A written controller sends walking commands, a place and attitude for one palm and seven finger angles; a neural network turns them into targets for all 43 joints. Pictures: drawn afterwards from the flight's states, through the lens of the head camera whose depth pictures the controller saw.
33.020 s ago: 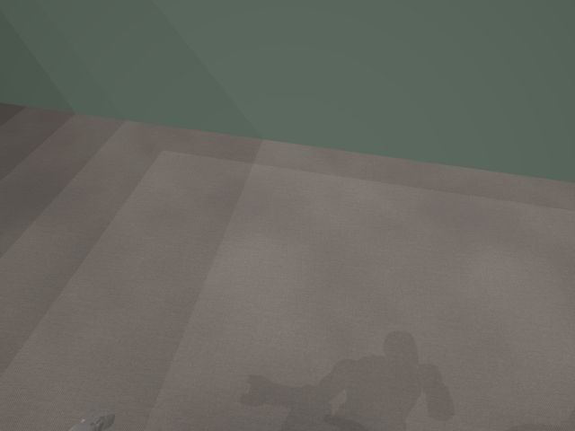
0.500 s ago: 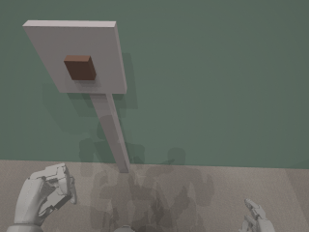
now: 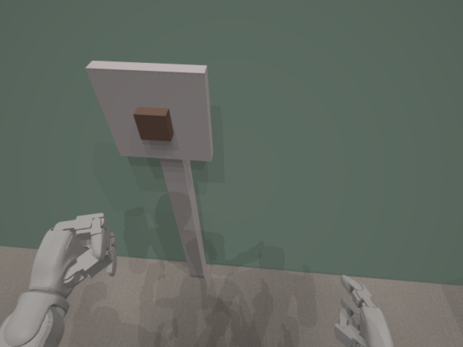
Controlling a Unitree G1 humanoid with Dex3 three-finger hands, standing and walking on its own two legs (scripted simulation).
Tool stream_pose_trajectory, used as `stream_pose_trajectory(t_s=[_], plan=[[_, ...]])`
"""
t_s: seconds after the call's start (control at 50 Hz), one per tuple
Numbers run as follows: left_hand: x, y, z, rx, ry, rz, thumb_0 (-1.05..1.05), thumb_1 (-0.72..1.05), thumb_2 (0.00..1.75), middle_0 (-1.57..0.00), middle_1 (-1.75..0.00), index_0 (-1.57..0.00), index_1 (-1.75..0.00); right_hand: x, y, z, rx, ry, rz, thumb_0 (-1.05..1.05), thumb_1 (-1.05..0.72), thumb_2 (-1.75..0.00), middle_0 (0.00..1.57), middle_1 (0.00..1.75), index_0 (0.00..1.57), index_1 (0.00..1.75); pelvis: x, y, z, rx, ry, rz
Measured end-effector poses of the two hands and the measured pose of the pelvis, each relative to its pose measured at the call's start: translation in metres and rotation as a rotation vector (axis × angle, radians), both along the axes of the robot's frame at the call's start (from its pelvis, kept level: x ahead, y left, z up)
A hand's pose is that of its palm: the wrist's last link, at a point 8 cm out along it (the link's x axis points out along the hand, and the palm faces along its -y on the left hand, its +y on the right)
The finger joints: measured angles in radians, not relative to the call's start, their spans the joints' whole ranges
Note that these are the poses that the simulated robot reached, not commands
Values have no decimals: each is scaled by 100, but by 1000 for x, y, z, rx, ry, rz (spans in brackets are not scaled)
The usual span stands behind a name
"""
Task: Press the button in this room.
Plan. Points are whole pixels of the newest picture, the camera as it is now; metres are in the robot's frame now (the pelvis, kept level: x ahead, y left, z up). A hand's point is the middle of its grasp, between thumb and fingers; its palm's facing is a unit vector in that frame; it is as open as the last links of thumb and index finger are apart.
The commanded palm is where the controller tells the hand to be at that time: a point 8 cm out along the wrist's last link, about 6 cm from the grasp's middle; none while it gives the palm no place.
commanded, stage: raise the hand and make a fist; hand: left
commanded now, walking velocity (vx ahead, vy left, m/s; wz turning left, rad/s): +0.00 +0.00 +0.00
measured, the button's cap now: (155, 123) +0.50 +0.21 +0.13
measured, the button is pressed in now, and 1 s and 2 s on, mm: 0 0 0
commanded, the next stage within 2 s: aim a knuckle at the button in 0.52 s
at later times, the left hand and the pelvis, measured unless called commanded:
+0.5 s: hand (110, 243) +0.23 +0.20 +0.12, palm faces +0.04 -1.00 -0.06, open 3.1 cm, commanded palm +0.20 +0.25 +0.13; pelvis +0.00 -0.01 +0.01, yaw -1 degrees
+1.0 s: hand (129, 209) +0.30 +0.20 +0.11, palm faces +0.00 -1.00 -0.03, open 3.1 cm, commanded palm +0.27 +0.25 +0.12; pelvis -0.01 -0.01 +0.01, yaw -1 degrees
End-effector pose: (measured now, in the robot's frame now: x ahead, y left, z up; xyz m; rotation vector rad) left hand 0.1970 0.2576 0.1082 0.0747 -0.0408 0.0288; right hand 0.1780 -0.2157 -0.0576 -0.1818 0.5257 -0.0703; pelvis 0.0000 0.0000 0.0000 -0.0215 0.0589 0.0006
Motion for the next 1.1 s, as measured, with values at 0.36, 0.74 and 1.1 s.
stream_pose_trajectory(t_s=[0.36,0.74,1.1], plan=[[17,-2,13,-24,27,-8,1,90,90,-130,-150,-130,-150,-20,-23,5,-27,27,-61,2,-90,-90,20,30,20,30,0,-2,10,10,-35,-16],[14,-6,11,-20,16,10,1,90,90,-131,-150,-130,-150,-22,-25,1,-15,31,-46,2,-90,-90,20,30,20,30,-9,-12,10,13,-49,-6],[92,-5,2,-51,47,-10,1,90,90,-130,-150,-130,-150,-49,-45,-10,-44,147,-136,2,-90,-90,20,30,20,30,-5,-11,10,21,-12,-34]])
